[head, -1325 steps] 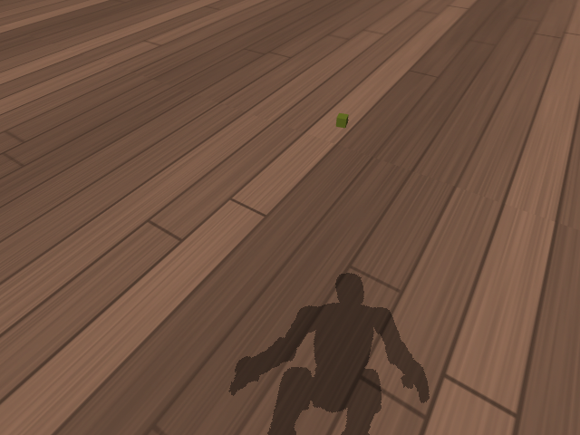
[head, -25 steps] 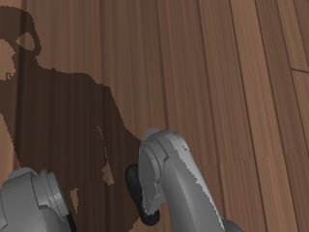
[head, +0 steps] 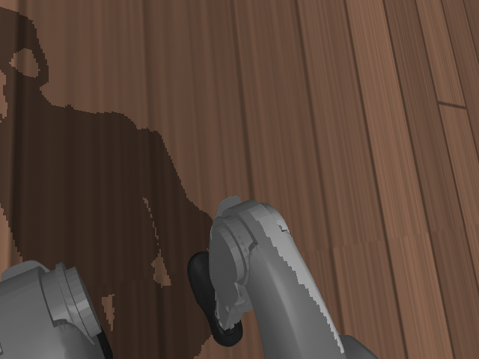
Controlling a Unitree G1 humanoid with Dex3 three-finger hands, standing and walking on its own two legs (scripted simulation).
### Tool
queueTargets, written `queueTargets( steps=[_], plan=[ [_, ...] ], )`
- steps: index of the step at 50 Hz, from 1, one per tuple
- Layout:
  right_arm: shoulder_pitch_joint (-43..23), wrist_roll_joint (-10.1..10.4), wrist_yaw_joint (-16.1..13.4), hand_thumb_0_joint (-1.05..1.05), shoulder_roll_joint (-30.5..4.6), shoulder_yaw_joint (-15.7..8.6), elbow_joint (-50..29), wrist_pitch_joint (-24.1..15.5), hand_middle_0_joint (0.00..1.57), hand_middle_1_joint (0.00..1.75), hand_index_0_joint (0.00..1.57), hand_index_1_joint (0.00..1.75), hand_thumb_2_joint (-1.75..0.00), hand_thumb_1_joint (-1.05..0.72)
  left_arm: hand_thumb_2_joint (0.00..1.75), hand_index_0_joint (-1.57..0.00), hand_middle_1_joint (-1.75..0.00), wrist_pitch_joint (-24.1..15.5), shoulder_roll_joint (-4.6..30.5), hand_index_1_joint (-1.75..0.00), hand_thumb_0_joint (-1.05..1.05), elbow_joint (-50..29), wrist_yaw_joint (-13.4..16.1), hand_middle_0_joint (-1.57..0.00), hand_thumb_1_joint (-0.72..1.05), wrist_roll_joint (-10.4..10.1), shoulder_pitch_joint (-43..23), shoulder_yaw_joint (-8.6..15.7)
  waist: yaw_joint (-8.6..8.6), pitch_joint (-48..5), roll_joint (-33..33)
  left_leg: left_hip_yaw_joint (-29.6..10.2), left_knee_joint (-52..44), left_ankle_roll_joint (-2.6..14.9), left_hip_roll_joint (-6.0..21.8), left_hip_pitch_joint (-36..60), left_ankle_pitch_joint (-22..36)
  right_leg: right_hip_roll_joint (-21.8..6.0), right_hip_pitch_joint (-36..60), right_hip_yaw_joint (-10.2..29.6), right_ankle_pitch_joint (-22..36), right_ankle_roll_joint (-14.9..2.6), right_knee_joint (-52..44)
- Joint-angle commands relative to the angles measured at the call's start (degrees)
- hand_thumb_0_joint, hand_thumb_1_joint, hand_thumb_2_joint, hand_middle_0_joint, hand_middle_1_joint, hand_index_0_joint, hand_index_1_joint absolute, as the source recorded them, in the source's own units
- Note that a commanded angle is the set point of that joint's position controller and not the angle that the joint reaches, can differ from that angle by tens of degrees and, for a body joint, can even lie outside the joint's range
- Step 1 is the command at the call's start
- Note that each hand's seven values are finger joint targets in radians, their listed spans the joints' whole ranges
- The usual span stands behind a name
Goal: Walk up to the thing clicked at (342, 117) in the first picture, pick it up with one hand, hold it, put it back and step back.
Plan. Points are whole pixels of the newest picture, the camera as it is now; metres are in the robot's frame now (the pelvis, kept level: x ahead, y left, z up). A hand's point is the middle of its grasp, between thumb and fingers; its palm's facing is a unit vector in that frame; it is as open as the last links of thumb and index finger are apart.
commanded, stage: open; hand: left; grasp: from above
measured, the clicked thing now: out of the picture +0.47 +0.30 -0.27
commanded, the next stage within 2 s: withdraw in 0.68 s
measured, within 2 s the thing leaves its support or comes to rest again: neither
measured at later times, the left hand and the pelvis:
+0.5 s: hand out of the picture +0.45 +0.31 -0.24, palm faces -0.47 -0.12 -0.87, open 13.4 cm; pelvis +0.00 +0.00 +0.00, yaw +0 degrees
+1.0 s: hand out of the picture +0.47 +0.32 -0.22, palm faces -0.34 -0.11 -0.93, open 14.0 cm; pelvis +0.00 +0.00 +0.01, yaw +0 degrees
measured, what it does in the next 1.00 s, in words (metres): stands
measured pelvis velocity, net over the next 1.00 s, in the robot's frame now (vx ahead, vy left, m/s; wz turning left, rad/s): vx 0.00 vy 0.00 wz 0.01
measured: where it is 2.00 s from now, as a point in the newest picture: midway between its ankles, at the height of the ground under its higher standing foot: (166, 347)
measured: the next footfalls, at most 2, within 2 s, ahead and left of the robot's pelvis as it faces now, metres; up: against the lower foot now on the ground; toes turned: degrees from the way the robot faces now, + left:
none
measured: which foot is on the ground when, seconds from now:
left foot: down 0.00-1.00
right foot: down 0.00-1.00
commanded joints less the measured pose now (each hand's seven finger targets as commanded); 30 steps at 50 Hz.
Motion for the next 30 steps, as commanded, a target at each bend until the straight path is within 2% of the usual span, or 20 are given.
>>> queueTargets(
  steps=[1, 2, 5, 8, 9, 11, 12, 14, 15, 17, 18, 19, 23, 25, 26, 27, 30],
  plan=[
    [10.66, -0.02, -0.29, 0.0, -19.24, -5.92, 0.36, -0.15, 0.2, 0.3, 0.2, 0.3, -0.9, -0.9, 0.72, -0.44, -0.59, 0.45, 11.72, -0.61, 0.0, -6.77, 2.42, -0.46, -0.13, -0.08, -14.73, -0.02, -3.03, -36.24, 31.44, 5.7, -15.27, 0.52, 0.63, 28.57, 14.0, 2.6, 20.44, -5.19, 15.04, -3.27, -10.74],
    [9.99, 0.19, -0.27, 0.0, -18.29, -5.23, 0.3, -0.14, 0.2, 0.3, 0.2, 0.3, -0.9, -0.9, 0.73, -0.42, -0.6, 0.74, 12.38, -0.62, 0.0, -6.18, 2.63, -0.44, -0.16, -0.34, -14.37, 0.65, -2.38, -36.45, 30.19, 5.37, -15.3, 0.54, 0.76, 27.9, 13.89, 2.92, 20.8, -5.24, 15.08, -3.3, -10.71],
    [10.1, 0.07, -0.06, 0.0, -18.83, -5.54, 0.35, -0.36, 0.2, 0.3, 0.2, 0.3, -0.9, -0.9, 0.78, -0.37, -0.65, 1.28, 12.42, -0.67, 0.0, -6.4, 2.74, -0.39, -0.21, -0.5, -14.85, 0.89, -2.89, -34.87, 30.9, 5.74, -15.41, 0.74, 0.55, 26.73, 12.83, 2.63, 20.22, -5.12, 14.22, -3.24, -11.09],
    [9.95, 0.2, 0.09, 0.0, -19.25, -5.98, 0.16, -0.43, 0.2, 0.3, 0.2, 0.3, -0.9, -0.9, 0.81, -0.33, -0.67, 1.8, 12.29, -0.69, 0.0, -6.97, 2.39, -0.36, -0.26, -0.41, -14.94, 0.7, -2.63, -35.62, 32.52, 5.67, -15.88, 0.33, 0.72, 28.89, 13.42, 2.6, 19.51, -5.14, 14.24, -3.49, -10.69],
    [9.52, 0.4, 0.02, 0.0, -18.86, -5.78, 0.3, -0.39, 0.2, 0.3, 0.2, 0.3, -0.9, -0.9, 0.86, -0.32, -0.7, 1.95, 12.95, -0.73, 0.0, -6.45, 2.36, -0.35, -0.28, -0.9, -14.82, 1.42, -2.21, -35.71, 32.04, 5.29, -16.19, 0.3, 0.76, 28.11, 12.48, 2.69, 19.65, -5.16, 13.5, -3.56, -10.8],
    [9.52, 0.37, 0.03, 0.0, -19.45, -6.02, -0.12, -0.57, 0.2, 0.3, 0.2, 0.3, -0.9, -0.9, 0.87, -0.28, -0.72, 2.14, 11.89, -0.75, 0.0, -5.63, 1.88, -0.3, -0.32, -1.18, -14.8, 0.66, -2.76, -34.75, 30.98, 5.43, -15.73, 0.47, 0.53, 27.15, 11.69, 2.38, 19.13, -5.2, 12.92, -3.48, -10.82],
    [10.0, 0.32, 0.3, 0.0, -18.61, -5.42, -0.02, -0.58, 0.2, 0.3, 0.2, 0.3, -0.9, -0.9, 0.87, -0.27, -0.73, 2.16, 11.95, -0.76, 0.0, -5.67, 1.52, -0.29, -0.33, -0.95, -14.08, 0.81, -3.11, -34.03, 30.6, 5.61, -15.6, 0.68, 0.59, 26.48, 12.01, 2.46, 19.64, -5.16, 13.29, -3.37, -10.98],
    [10.52, 0.39, 0.18, 0.0, -18.64, -5.63, -0.22, -0.41, 0.2, 0.3, 0.2, 0.3, -0.9, -0.9, 0.9, -0.24, -0.73, 2.21, 12.23, -0.77, 0.0, -6.66, 1.06, -0.28, -0.37, -1.35, -14.44, 1.22, -2.94, -35.03, 29.4, 5.81, -15.48, 0.95, 0.45, 26.5, 12.25, 2.59, 20.31, -5.08, 13.56, -3.19, -11.63],
    [10.46, 0.74, -0.04, 0.0, -18.86, -5.92, 0.23, -0.17, 0.2, 0.3, 0.2, 0.3, -0.9, -0.9, 0.9, -0.23, -0.75, 2.01, 13.12, -0.78, 0.0, -7.74, 0.98, -0.26, -0.37, -1.72, -14.39, 1.71, -2.3, -36.53, 30.49, 5.93, -15.76, 0.85, 0.53, 27.21, 13.01, 2.71, 21.24, -4.83, 13.89, -3.39, -11.88],
    [11.01, 0.46, 0.06, 0.0, -19.15, -6.08, 0.08, -0.18, 0.2, 0.3, 0.2, 0.3, -0.9, -0.9, 0.92, -0.2, -0.79, 1.87, 11.22, -0.82, 0.0, -7.18, 0.32, -0.23, -0.4, -2.11, -14.3, 0.4, -3.29, -36.09, 30.82, 5.91, -15.42, 0.81, 0.57, 27.6, 13.8, 2.6, 21.5, -4.82, 14.77, -3.24, -11.7],
    [10.76, 0.46, 0.25, 0.0, -18.54, -5.48, -0.09, -0.28, 0.2, 0.3, 0.2, 0.3, -0.9, -0.9, 0.94, -0.18, -0.82, 1.86, 10.68, -0.84, 0.0, -6.02, 0.02, -0.2, -0.43, -2.26, -13.55, 0.14, -3.12, -35.32, 29.69, 5.67, -15.29, 0.75, 0.56, 27.29, 13.36, 2.45, 21.05, -4.96, 14.43, -3.25, -11.27],
    [10.73, 0.49, 0.17, 0.0, -18.56, -5.3, 0.19, -0.09, 0.2, 0.3, 0.2, 0.3, -0.9, -0.89, 0.95, -0.16, -0.83, 1.48, 11.62, -0.86, 0.0, -7.51, 0.0, -0.19, -0.44, -2.31, -14.13, 0.68, -3.05, -35.39, 29.81, 5.42, -15.49, 0.66, 0.56, 27.36, 13.65, 2.57, 20.61, -5.45, 14.35, -3.33, -11.47],
    [11.03, 0.51, -0.1, 0.0, -18.94, -4.89, -0.69, 0.17, 0.2, 0.3, 0.2, 0.3, -0.9, -0.89, 0.99, -0.13, -0.86, 0.39, 12.72, -0.89, 0.0, -7.93, -0.61, -0.16, -0.48, -1.96, -14.55, 0.65, -3.51, -34.76, 28.89, 5.7, -14.85, 0.9, 0.38, 26.26, 12.96, 2.42, 21.51, -5.21, 13.65, -3.36, -12.01],
    [10.76, 0.79, -0.36, 0.0, -18.89, -4.83, -0.55, 0.36, 0.2, 0.3, 0.2, 0.3, -0.9, -0.89, 1.0, -0.12, -0.87, -0.07, 14.23, -0.9, 0.0, -9.15, -0.36, -0.15, -0.48, -1.71, -14.38, 1.25, -2.53, -35.47, 29.1, 6.17, -14.71, 0.96, 0.39, 26.14, 12.86, 2.59, 22.1, -4.78, 13.36, -3.43, -12.38],
    [11.17, 0.53, -0.35, 0.0, -19.26, -5.07, -0.75, 0.3, 0.2, 0.3, 0.2, 0.3, -0.9, -0.89, 1.0, -0.11, -0.88, -0.3, 13.56, -0.9, 0.0, -8.96, -0.29, -0.14, -0.49, -1.31, -14.2, 1.03, -2.91, -35.13, 29.89, 5.83, -15.07, 0.63, 0.38, 27.21, 13.04, 2.41, 21.07, -5.07, 13.32, -3.54, -11.83],
    [11.03, 0.6, -0.48, 0.0, -18.9, -5.07, -0.45, 0.51, 0.2, 0.3, 0.2, 0.3, -0.9, -0.89, 1.01, -0.1, -0.9, -0.49, 14.65, -0.92, 0.0, -9.69, 0.07, -0.13, -0.49, -1.31, -14.31, 1.6, -2.16, -36.77, 30.58, 5.93, -15.29, 0.74, 0.64, 27.45, 13.07, 2.8, 22.66, -4.72, 13.53, -3.49, -12.12],
    [11.01, 0.26, -0.52, 0.0, -19.29, -5.43, -0.5, 0.73, 0.2, 0.3, 0.2, 0.3, -0.9, -0.89, 1.02, -0.09, -0.92, -0.51, 13.58, -0.94, 0.0, -9.09, 0.9, -0.1, -0.5, -0.78, -13.82, 1.13, -2.45, -36.85, 31.28, 5.68, -15.8, 0.5, 0.57, 28.09, 13.28, 2.7, 21.42, -5.32, 13.83, -3.49, -11.64]
  ],
)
